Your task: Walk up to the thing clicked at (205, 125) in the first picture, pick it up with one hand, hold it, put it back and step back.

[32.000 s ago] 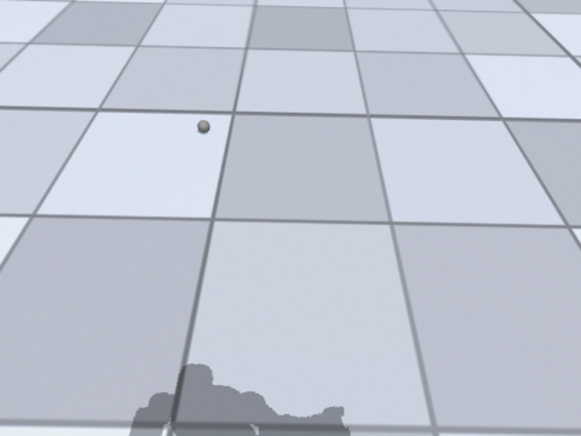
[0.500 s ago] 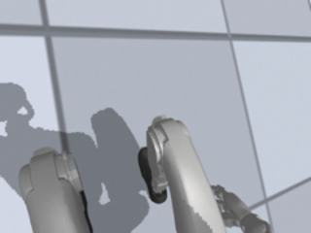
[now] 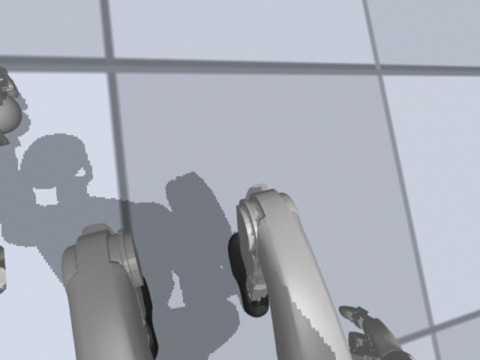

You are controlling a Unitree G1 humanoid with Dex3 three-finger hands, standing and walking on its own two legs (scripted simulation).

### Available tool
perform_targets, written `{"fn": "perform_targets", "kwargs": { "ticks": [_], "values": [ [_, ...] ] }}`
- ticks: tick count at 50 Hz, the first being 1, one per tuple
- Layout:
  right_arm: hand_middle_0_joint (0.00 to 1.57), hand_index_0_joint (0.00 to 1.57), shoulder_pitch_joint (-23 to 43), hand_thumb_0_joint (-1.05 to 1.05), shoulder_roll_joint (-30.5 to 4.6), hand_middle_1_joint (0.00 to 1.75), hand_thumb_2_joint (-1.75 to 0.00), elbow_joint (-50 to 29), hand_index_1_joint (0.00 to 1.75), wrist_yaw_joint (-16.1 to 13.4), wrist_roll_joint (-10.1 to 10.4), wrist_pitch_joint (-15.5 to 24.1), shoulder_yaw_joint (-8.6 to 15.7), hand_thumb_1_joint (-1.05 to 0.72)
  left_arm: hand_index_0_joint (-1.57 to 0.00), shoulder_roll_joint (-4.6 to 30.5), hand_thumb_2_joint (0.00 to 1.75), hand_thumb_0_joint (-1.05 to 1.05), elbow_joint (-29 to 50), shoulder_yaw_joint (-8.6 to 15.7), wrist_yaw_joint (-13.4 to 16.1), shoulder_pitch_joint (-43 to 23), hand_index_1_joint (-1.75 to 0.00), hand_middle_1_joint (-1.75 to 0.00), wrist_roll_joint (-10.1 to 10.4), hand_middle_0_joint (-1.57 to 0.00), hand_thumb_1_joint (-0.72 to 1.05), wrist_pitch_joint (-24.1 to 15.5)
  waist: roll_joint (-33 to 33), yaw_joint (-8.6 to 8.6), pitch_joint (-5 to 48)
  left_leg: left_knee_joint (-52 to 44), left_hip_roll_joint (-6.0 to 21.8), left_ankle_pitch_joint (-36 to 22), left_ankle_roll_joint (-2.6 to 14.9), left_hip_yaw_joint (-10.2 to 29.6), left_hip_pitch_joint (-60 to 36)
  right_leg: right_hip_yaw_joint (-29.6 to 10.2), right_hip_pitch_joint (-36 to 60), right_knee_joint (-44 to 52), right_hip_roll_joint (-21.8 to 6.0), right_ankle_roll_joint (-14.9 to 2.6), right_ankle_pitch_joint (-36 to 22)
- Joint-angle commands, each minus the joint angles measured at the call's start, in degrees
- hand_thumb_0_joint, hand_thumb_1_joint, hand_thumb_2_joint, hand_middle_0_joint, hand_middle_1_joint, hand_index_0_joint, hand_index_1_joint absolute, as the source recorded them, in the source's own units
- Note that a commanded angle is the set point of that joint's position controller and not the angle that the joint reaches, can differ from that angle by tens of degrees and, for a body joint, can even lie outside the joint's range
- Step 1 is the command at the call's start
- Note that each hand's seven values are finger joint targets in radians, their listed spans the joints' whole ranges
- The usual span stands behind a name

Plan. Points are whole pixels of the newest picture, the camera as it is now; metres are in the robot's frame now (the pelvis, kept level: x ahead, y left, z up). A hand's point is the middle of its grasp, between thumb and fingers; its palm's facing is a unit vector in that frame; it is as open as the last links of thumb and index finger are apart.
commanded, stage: lift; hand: left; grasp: from above
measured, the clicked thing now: out of the picture +0.51 +0.29 -0.17
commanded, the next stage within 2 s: hold in 1.44 s
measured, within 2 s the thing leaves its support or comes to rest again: neither
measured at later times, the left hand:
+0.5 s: hand out of the picture +0.41 +0.30 +0.02, palm faces -0.43 -0.11 -0.89, open 9.2 cm
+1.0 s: hand out of the picture +0.35 +0.26 +0.21, palm faces -0.45 -0.12 -0.89, open 9.2 cm
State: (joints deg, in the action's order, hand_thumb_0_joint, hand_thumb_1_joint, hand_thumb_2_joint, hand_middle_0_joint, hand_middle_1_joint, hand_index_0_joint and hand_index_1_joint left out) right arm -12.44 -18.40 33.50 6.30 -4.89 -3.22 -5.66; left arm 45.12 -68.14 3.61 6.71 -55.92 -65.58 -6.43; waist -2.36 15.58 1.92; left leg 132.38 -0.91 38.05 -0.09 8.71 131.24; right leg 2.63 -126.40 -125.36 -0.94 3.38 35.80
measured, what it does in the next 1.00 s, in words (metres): rises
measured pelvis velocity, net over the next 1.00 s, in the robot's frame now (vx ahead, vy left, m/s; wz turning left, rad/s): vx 0.03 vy -0.01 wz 0.11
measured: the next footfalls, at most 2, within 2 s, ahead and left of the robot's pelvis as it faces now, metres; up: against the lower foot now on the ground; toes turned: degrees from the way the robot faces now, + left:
none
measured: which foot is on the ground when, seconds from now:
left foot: down 0.00-1.00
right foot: down 0.00-1.00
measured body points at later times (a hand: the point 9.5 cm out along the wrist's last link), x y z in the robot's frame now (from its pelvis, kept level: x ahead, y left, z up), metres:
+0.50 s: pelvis +0.00 +0.00 +0.12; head +0.19 +0.05 +0.52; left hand +0.43 +0.30 +0.07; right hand +0.13 -0.26 -0.01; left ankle +0.08 +0.12 -0.33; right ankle +0.12 -0.14 -0.33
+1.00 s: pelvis +0.03 -0.01 +0.29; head +0.12 +0.00 +0.73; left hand +0.37 +0.26 +0.26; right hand +0.16 -0.26 +0.16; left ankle +0.07 +0.12 -0.33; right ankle +0.11 -0.14 -0.33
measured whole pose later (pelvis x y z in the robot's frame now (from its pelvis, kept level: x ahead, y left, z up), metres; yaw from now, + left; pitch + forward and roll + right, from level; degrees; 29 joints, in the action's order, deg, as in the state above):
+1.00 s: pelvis +0.03 -0.01 +0.29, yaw +6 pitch +19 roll -2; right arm -12.5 -13.8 40.4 -3.7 2.2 -1.6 1.6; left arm 25.6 -42.8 -8.0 5.5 -19.2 -56.6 -1.6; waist -2.9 4.4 8.4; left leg 75.0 2.2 29.9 -0.6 1.9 63.9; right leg 0.0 -63.2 -71.9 -1.1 2.3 27.4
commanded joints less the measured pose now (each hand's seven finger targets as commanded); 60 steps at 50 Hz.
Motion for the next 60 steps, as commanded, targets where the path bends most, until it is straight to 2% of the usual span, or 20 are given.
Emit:
{"fn": "perform_targets", "kwargs": {
  "ticks": [1, 2, 6, 7, 9, 12, 14, 20, 21, 28, 33, 37, 38, 39, 41, 49, 52, 55, 58, 60],
  "values": [
    [0.20, 0.20, -11.89, 0.00, -14.48, 0.30, -0.90, -0.95, 0.30, -1.42, 0.65, -1.05, 7.01, -0.91, -1.04, 16.38, 0.66, 0.00, 14.24, 3.35, 0.72, -15.99, -0.73, -0.79, 1.48, -0.98, 0.72, 0.80, -18.58, -1.45, 46.09, -16.65, -0.69, -14.47, 1.11, -6.07, -35.88, 5.00, 22.55, 13.11, 1.46, -6.53, -12.87],
    [0.20, 0.20, -11.55, 0.00, -13.63, 0.30, -0.90, -1.06, 0.30, -1.50, 0.81, -1.28, 7.01, -0.92, -1.03, 15.72, 0.64, 0.00, 18.16, 2.42, 0.29, -17.49, -0.72, -0.79, 1.80, -0.96, 0.70, 0.24, -19.36, -1.54, 47.79, -17.47, -0.49, -13.64, 1.19, -6.46, -35.80, 4.79, 23.95, 13.33, 1.62, -6.35, -12.32],
    [0.20, 0.20, -11.09, 0.00, -13.15, 0.30, -0.91, -1.35, 0.30, -2.35, 1.73, -1.74, 8.80, -0.92, -0.98, 14.80, 0.67, 0.00, 23.92, 3.29, -0.81, -15.68, -0.75, -0.82, 4.34, -0.92, 0.65, -0.56, -17.11, -2.87, 49.35, -20.69, -0.80, -10.99, 1.48, -6.51, -38.27, 3.62, 25.06, 16.52, 1.04, -6.25, -10.38],
    [0.20, 0.20, -10.82, 0.00, -13.33, 0.30, -0.90, -1.30, 0.30, -2.68, 1.94, -1.86, 9.10, -0.91, -0.97, 14.84, 0.67, 0.00, 22.85, 3.50, -0.87, -13.02, -0.76, -0.83, 4.05, -0.90, 0.64, -0.55, -16.87, -3.41, 48.72, -21.75, -0.84, -10.47, 1.30, -5.84, -39.46, 3.58, 24.08, 16.58, 0.92, -6.27, -9.85],
    [0.20, 0.20, -10.55, 0.00, -12.50, 0.30, -0.90, -1.40, 0.30, -2.96, 2.19, -1.92, 9.47, -0.92, -0.97, 11.47, 0.69, 0.00, 23.51, 1.82, -1.32, -10.72, -0.77, -0.84, 4.73, -0.91, 0.64, -0.66, -15.59, -3.30, 47.88, -23.80, -0.39, -9.27, 1.41, -5.22, -41.67, 3.50, 24.05, 18.05, 1.02, -5.89, -9.34],
    [0.20, 0.20, -9.09, 0.00, -12.37, 0.30, -0.90, -1.95, 0.30, -3.74, 3.05, -2.06, 10.25, -0.91, -0.95, 11.86, 0.69, 0.00, 28.52, 2.58, -1.01, -10.16, -0.79, -0.86, 5.94, -0.88, 0.63, -0.47, -17.11, -4.63, 47.74, -28.96, -0.30, -4.57, 1.24, -3.33, -44.35, 3.42, 24.93, 19.56, 0.83, -5.64, -7.03],
    [0.20, 0.20, -8.52, 0.00, -11.77, 0.30, -0.90, -2.02, 0.30, -4.19, 3.48, -2.01, 10.57, -0.91, -0.93, 9.94, 0.72, 0.00, 30.07, 1.75, -0.97, -8.64, -0.82, -0.89, 6.61, -0.87, 0.61, -0.11, -16.53, -4.74, 48.54, -31.84, 0.11, -3.09, 1.32, -2.52, -46.93, 3.35, 26.81, 20.78, 0.92, -5.12, -7.16],
    [0.20, 0.20, -6.50, 0.00, -10.28, 0.30, -0.90, -1.54, 0.30, -5.81, 4.51, -1.68, 11.34, -0.91, -0.90, 7.05, 0.78, 0.00, 36.39, 0.45, -0.87, -4.54, -0.86, -0.93, 8.23, -0.84, 0.58, 1.87, -15.48, -5.92, 49.30, -38.24, 0.66, -6.74, 1.00, -1.76, -56.00, 2.83, 33.33, 26.15, 0.85, -4.60, -10.10],
    [0.20, 0.20, -6.16, 0.00, -10.02, 0.30, -0.90, -1.38, 0.30, -6.02, 4.63, -1.68, 11.24, -0.90, -0.91, 6.64, 0.78, 0.00, 35.09, 0.42, -0.92, -1.00, -0.86, -0.93, 8.24, -0.85, 0.59, 2.40, -14.25, -6.26, 47.34, -39.31, 0.89, -7.48, 0.99, -1.85, -56.87, 2.89, 34.08, 27.28, 0.91, -4.45, -10.23],
    [0.20, 0.20, -3.86, 0.00, -7.66, 0.30, -0.90, -0.99, 0.30, -7.09, 5.20, -1.62, 10.82, -0.90, -0.83, 3.59, 0.79, 0.00, 38.64, -0.66, -1.46, 5.92, -0.87, -0.93, 9.73, -0.77, 0.49, 4.80, -11.02, -8.13, 45.66, -45.53, 0.94, -13.80, 1.41, -4.91, -63.89, 1.43, 46.88, 37.12, 1.14, -4.13, -13.67],
    [0.20, 0.20, -2.33, 0.00, -6.37, 0.30, -0.90, -0.95, 0.30, -8.12, 6.03, -1.11, 10.52, -0.90, -0.83, 0.76, 0.75, 0.00, 39.36, -1.83, -2.25, 12.54, -0.84, -0.90, 10.21, -0.77, 0.48, 5.88, -7.44, -9.11, 38.40, -54.20, 1.31, -8.48, 1.28, -5.08, -67.25, 1.11, 55.17, 45.33, 1.67, -3.99, -10.34],
    [0.20, 0.20, -1.25, 0.00, -5.31, 0.30, -0.90, -0.70, 0.30, -9.05, 6.64, -0.05, 10.33, -0.90, -0.84, -1.78, 0.75, 0.00, 38.83, -2.72, -2.70, 18.25, -0.83, -0.89, 11.07, -0.78, 0.49, 6.02, -2.69, -9.92, 34.78, -58.67, 1.19, -8.71, 1.50, -5.97, -70.54, 0.02, 62.54, 51.97, 1.80, -3.86, -10.19],
    [0.20, 0.20, -1.38, 0.00, -4.95, 0.30, -0.90, -0.74, 0.30, -9.38, 6.73, 0.34, 10.32, -0.90, -0.85, -2.80, 0.75, 0.00, 40.53, -3.70, -2.50, 17.45, -0.84, -0.90, 11.14, -0.79, 0.50, 5.79, -3.16, -9.40, 34.02, -59.56, 1.13, -9.05, 1.46, -6.35, -71.23, -0.41, 63.88, 53.47, 1.85, -3.87, -10.44],
    [0.20, 0.20, -1.49, 0.00, -4.95, 0.30, -0.90, -0.56, 0.30, -9.67, 6.79, 0.76, 10.43, -0.90, -0.84, -1.76, 0.74, 0.00, 40.90, -2.78, -2.17, 16.52, -0.85, -0.91, 11.27, -0.78, 0.50, 5.61, -2.74, -9.66, 33.90, -60.72, 1.11, -9.08, 1.53, -6.53, -72.54, -0.78, 65.94, 55.12, 1.91, -3.86, -10.31],
    [0.20, 0.20, -1.79, 0.00, -4.36, 0.30, -0.90, 0.09, 0.30, -10.20, 6.84, 1.70, 10.10, -0.90, -0.84, -4.67, 0.73, 0.00, 39.49, -4.86, -1.49, 17.14, -0.83, -0.90, 11.07, -0.77, 0.49, 5.30, -2.33, -9.16, 30.00, -63.22, 1.15, -8.69, 1.43, -6.52, -73.87, -1.21, 67.46, 57.80, 1.82, -3.82, -10.20],
    [0.20, 0.20, -2.36, 0.00, -4.19, 0.30, -0.90, 2.62, 0.30, -10.72, 6.91, 4.17, 10.29, -0.90, -0.85, -5.98, 0.70, 0.00, 34.75, -5.22, 3.83, 17.75, -0.81, -0.87, 8.26, -0.79, 0.51, 5.13, -3.09, -10.69, 26.41, -72.79, 1.00, -10.90, 0.79, -6.73, -84.35, -2.43, 76.79, 67.40, 2.09, -3.89, -11.15],
    [0.20, 0.20, -2.79, 0.00, -3.91, 0.30, -0.90, 3.18, 0.30, -10.62, 6.84, 4.65, 10.06, -0.90, -0.88, -8.50, 0.70, 0.00, 34.12, -7.73, 5.01, 15.98, -0.80, -0.87, 7.64, -0.81, 0.55, 5.97, -3.26, -10.70, 25.77, -76.07, 0.95, -12.92, 0.63, -6.78, -87.99, -2.28, 80.10, 70.24, 2.40, -3.85, -13.17],
    [0.20, 0.20, -2.89, 0.00, -4.39, 0.30, -0.90, 3.67, 0.30, -10.56, 6.87, 4.80, 10.60, -0.90, -0.88, -7.53, 0.69, 0.00, 31.39, -7.09, 5.46, 16.02, -0.79, -0.86, 7.98, -0.82, 0.55, 7.18, -2.20, -11.48, 24.71, -78.80, 0.74, -16.13, 0.58, -7.53, -91.36, -2.27, 84.28, 73.55, 2.35, -3.65, -15.90],
    [0.20, 0.20, -2.32, 0.00, -3.91, 0.30, -0.90, 3.60, 0.30, -10.26, 6.85, 4.94, 10.49, -0.90, -0.91, -10.31, 0.73, 0.00, 30.07, -9.14, 5.13, 17.95, -0.80, -0.86, 8.95, -0.85, 0.57, 7.94, -1.24, -11.59, 22.78, -81.50, 0.73, -18.64, 0.50, -7.71, -94.03, -2.12, 87.31, 76.38, 2.34, -3.53, -18.11],
    [0.20, 0.20, -2.16, 0.00, -4.01, 0.30, -0.90, 3.61, 0.30, -10.16, 6.88, 4.92, 10.60, -0.90, -0.91, -9.57, 0.70, 0.00, 29.63, -8.71, 5.15, 18.67, -0.77, -0.83, 8.90, -0.85, 0.57, 8.30, -0.67, -12.19, 22.34, -82.79, 0.50, -20.10, 0.53, -8.06, -95.39, -2.20, 89.32, 77.83, 2.26, -3.54, -19.23]
  ]
}}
